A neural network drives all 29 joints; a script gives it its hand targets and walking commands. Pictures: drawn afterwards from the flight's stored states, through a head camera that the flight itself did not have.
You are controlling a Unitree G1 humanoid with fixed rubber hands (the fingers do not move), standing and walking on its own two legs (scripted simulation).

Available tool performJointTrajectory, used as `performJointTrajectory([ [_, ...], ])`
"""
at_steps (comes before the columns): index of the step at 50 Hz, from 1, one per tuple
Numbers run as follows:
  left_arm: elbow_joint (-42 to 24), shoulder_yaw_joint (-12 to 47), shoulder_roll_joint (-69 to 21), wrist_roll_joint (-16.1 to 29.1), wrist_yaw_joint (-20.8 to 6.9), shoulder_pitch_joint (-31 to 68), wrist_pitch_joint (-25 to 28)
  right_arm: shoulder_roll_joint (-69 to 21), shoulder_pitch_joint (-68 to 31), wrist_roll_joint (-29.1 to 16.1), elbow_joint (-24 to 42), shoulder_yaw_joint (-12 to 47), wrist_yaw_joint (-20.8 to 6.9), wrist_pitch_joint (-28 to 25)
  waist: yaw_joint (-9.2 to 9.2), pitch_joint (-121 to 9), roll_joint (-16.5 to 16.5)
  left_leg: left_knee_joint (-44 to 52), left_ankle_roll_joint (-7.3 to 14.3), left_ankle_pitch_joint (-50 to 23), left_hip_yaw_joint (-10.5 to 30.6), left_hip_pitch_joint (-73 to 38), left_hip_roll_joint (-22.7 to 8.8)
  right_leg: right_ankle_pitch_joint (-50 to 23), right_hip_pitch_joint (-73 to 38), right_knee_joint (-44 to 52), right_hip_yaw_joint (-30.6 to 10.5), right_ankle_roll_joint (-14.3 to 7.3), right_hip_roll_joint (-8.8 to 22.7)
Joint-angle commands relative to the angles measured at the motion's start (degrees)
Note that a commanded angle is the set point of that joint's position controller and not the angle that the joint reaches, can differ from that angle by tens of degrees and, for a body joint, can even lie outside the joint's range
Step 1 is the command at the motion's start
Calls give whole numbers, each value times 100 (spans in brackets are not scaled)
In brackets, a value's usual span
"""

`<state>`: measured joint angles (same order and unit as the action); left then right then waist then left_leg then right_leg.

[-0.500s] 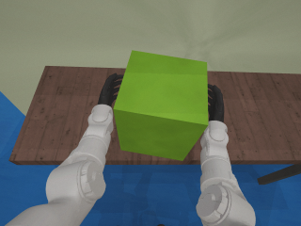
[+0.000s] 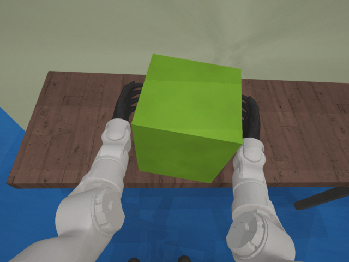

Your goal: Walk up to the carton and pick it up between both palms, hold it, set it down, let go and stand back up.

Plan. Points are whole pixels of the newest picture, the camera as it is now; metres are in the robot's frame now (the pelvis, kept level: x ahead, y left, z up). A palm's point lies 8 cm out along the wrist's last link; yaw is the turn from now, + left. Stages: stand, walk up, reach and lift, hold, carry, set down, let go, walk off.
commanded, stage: set down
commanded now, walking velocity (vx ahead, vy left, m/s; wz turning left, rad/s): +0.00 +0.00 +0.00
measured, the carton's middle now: (184, 125) +0.44 -0.08 -0.01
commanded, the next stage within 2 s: none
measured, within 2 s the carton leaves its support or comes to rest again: neither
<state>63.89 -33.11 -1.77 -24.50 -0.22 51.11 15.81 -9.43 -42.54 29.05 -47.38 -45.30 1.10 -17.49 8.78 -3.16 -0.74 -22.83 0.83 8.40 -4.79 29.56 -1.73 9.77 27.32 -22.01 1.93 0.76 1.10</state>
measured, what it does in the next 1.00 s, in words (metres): stands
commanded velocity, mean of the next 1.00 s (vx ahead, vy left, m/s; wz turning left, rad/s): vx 0.00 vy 0.00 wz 0.00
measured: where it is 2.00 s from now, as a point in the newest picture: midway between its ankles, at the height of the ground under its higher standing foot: outside the picture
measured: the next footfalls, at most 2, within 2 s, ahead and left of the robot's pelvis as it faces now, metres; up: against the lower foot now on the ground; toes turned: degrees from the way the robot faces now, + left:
none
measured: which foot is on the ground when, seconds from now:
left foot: down 0.00-1.00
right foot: down 0.00-1.00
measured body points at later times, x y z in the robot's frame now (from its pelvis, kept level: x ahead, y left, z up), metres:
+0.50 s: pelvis +0.00 +0.00 -0.02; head +0.12 +0.01 +0.42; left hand +0.48 +0.07 +0.00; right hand +0.41 -0.23 +0.01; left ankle +0.01 +0.11 -0.74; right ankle -0.01 -0.13 -0.74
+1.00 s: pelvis -0.02 +0.00 -0.05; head +0.12 +0.02 +0.38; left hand +0.48 +0.12 -0.03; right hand +0.40 -0.27 -0.01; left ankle +0.01 +0.12 -0.74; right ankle -0.01 -0.13 -0.74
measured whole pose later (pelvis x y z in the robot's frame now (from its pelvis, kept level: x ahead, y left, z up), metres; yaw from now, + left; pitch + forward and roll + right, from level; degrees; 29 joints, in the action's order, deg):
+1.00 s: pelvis -0.02 +0.00 -0.05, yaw -1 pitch +32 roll -4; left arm 82.3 6.6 15.9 13.2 1.0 58.7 23.8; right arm 13.5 -54.1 -15.1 -80.7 -6.6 4.1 -26.7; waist 9.0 -15.1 3.1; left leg -45.1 -0.5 15.9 3.0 61.1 -2.4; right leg 14.5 56.4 -39.1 3.9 0.4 -1.1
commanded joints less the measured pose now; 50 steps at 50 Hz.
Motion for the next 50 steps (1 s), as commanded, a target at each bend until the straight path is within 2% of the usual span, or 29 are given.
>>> performJointTrajectory([
  [1,350,875,-2020,-345,-457,2442,-103,-2176,-2233,466,-688,1597,-724,171,-96,-3037,348,66,-150,-847,69,-2158,23,-1791,-810,52,345,80,-128],
  [3,351,900,-1947,-330,-417,2519,-57,-2099,-2300,522,-625,1480,-679,165,-52,-3048,309,53,-149,-832,79,-2144,26,-1741,-758,44,360,84,-111],
  [5,370,788,-1560,-328,-340,2457,-39,-1782,-2128,454,-701,1474,-613,180,-102,-2941,331,45,-156,-910,69,-2148,29,-1756,-809,30,341,90,-118],
  [7,331,733,-855,-159,-174,2415,15,-995,-1986,249,-692,1409,-446,143,-106,-3142,359,-3,-165,-955,53,-2185,32,-1826,-829,3,286,83,-111],
  [9,260,841,-257,73,65,2449,68,-352,-1980,-110,-722,1451,-240,72,-124,-3422,490,-146,-222,-1113,73,-2173,27,-1864,-751,-17,247,51,-132],
  [10,290,982,-40,214,170,2404,111,-197,-1849,-282,-956,1503,-118,59,-94,-3371,482,-207,-238,-1130,106,-2062,19,-1828,-657,5,216,43,-127],
  [13,383,1414,443,826,451,2761,162,221,-2001,-1011,-1057,1948,162,11,-153,-3805,543,-443,-271,-1331,114,-1973,63,-1971,-431,-118,130,2,-203],
  [15,590,1680,521,1173,522,2924,206,285,-2216,-1470,-1326,2224,285,-14,-157,-3975,585,-634,-270,-1401,160,-1744,81,-2190,-408,-306,52,-11,-227],
  [17,924,1788,1006,1444,589,3008,294,842,-2368,-1857,-1509,2414,392,-63,-174,-4404,567,-818,-288,-1487,184,-1644,87,-2485,-434,-541,-2,-8,-272],
  [19,1263,1872,1485,1742,625,3123,433,1233,-2647,-2278,-1510,2688,456,-111,-301,-4725,507,-1019,-307,-1593,198,-1396,99,-2725,-523,-769,-64,16,-266],
  [20,1421,1946,1400,1807,599,3126,511,1108,-2725,-2391,-1628,2859,456,-130,-336,-4762,446,-1086,-307,-1631,218,-1228,108,-2782,-571,-835,-113,35,-252],
  [22,1552,2127,1684,2093,603,3203,708,1596,-2873,-2699,-1777,3019,494,-244,-259,-5173,490,-1309,-396,-1958,275,-1282,106,-3220,-587,-1034,-96,33,-278],
  [24,1827,2397,1761,2271,550,3279,856,1774,-2870,-2961,-2135,3161,514,-367,-114,-5290,590,-1552,-468,-2188,362,-1303,121,-3419,-373,-1141,-55,32,-311],
  [25,1777,2523,1905,2399,573,3341,929,2037,-2956,-3108,-2138,3193,529,-456,-108,-5579,655,-1663,-523,-2453,354,-1416,121,-3589,-255,-1186,-10,26,-351],
  [27,2089,2746,2043,2672,483,3709,1029,2169,-3236,-3296,-2431,3261,525,-496,36,-5524,634,-1851,-534,-2376,409,-1192,155,-3460,-25,-1282,41,49,-359],
  [28,1862,2843,2131,2779,481,3620,1079,2396,-3073,-3368,-2461,3275,550,-588,130,-5683,698,-1944,-592,-2629,441,-1408,150,-3564,48,-1301,77,52,-391],
  [30,1720,3034,2281,3068,455,3654,1172,2629,-3189,-3606,-2373,3394,541,-752,91,-6074,797,-2178,-663,-3010,495,-1503,156,-3684,253,-1432,125,34,-433],
  [31,1730,3133,2301,3198,430,3672,1200,2714,-3178,-3658,-2449,3415,530,-821,197,-6138,822,-2285,-679,-3188,540,-1579,166,-3687,437,-1451,150,52,-464],
  [33,1636,3379,2241,3430,386,3511,1237,2869,-3198,-3840,-2330,3519,510,-982,222,-6350,876,-2442,-743,-3474,588,-1597,179,-3777,674,-1543,219,48,-490],
  [35,1716,3627,2177,3580,311,3573,1178,2983,-3239,-3933,-2549,3576,491,-1045,364,-6122,963,-2464,-758,-3419,642,-1421,221,-3803,907,-1558,269,56,-487],
  [38,1375,3887,2082,3804,229,3575,1103,3154,-3314,-4115,-2492,3675,456,-1126,414,-6201,1067,-2452,-802,-3323,695,-1380,252,-3759,1114,-1593,348,34,-501],
  [39,1326,3981,2073,3890,217,3582,1100,3219,-3326,-4163,-2378,3664,441,-1111,480,-6356,1061,-2413,-772,-2843,688,-1375,264,-3185,1278,-1504,324,50,-499],
  [40,1461,4014,2077,3920,155,3407,1060,3175,-3205,-4206,-2292,3773,439,-1079,405,-6431,885,-2369,-723,-2585,656,-1446,273,-3142,1201,-1462,366,56,-491],
  [41,1647,3969,2136,3900,104,3307,1003,3249,-3187,-4283,-2558,3806,409,-1041,345,-6107,877,-2371,-718,-2646,682,-1403,269,-3276,1303,-1549,386,57,-473],
  [43,1572,3997,2167,3855,51,3237,995,3266,-3211,-4393,-2674,3817,359,-1092,344,-6079,1075,-2412,-772,-3012,756,-1434,263,-3429,1421,-1629,434,1,-496],
  [45,1118,4004,2085,3763,81,3297,1003,3310,-3189,-4418,-2672,3835,304,-1186,331,-6157,1385,-2458,-830,-3365,776,-1553,228,-3158,1718,-1605,445,-66,-563],
  [46,989,3963,2078,3718,110,3327,994,3290,-3224,-4461,-2629,3881,272,-1202,236,-6270,1414,-2473,-830,-3345,765,-1557,215,-3013,1771,-1584,443,-62,-575],
  [50,484,3880,2140,3657,215,3342,1072,3274,-3173,-4469,-2360,3803,139,-1242,150,-6555,1524,-2430,-838,-3120,717,-1438,251,-2525,1872,-1503,462,-112,-635],
])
